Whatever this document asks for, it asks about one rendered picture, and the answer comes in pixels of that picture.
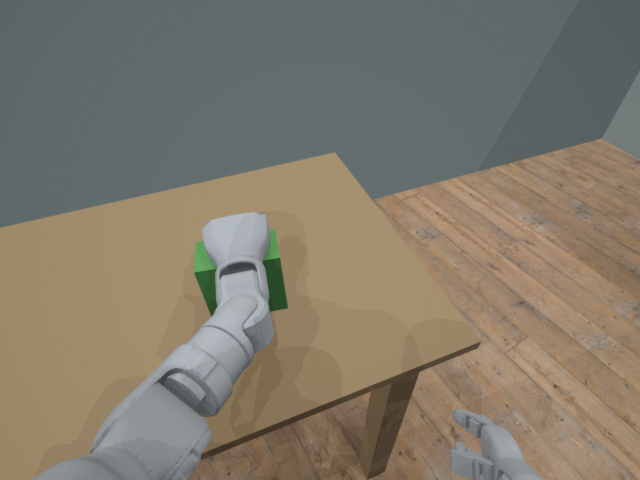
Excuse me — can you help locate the table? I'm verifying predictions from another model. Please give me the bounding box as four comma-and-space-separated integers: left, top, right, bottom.
0, 152, 481, 480

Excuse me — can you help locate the left robot forearm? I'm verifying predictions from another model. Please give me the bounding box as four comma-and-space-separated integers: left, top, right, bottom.
90, 256, 274, 454

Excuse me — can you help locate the robot left upper arm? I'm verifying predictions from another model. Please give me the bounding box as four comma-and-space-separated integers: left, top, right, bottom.
32, 382, 212, 480

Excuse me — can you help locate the robot left hand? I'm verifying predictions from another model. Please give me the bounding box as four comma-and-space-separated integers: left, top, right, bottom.
202, 212, 270, 268

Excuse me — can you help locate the sponge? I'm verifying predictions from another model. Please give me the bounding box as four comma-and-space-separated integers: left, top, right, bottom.
194, 229, 288, 316

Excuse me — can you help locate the robot right hand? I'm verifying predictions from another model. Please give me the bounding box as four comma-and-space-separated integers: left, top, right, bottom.
451, 409, 525, 480

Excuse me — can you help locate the right robot forearm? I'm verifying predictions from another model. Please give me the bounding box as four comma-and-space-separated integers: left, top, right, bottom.
494, 459, 546, 480

